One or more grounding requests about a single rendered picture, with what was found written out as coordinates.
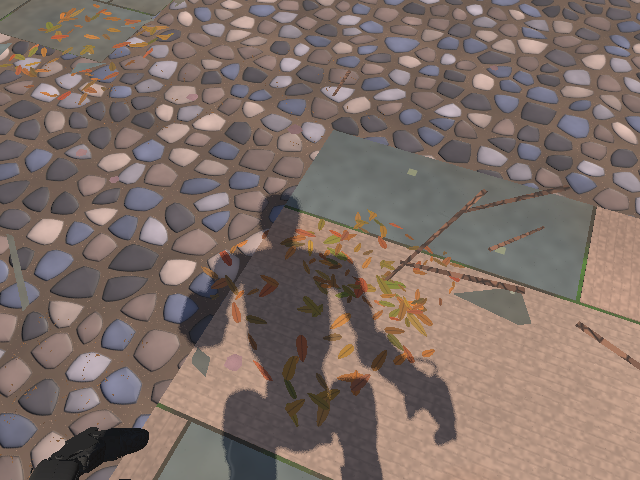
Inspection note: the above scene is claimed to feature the left robot hand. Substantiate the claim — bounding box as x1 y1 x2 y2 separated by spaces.
29 427 149 480

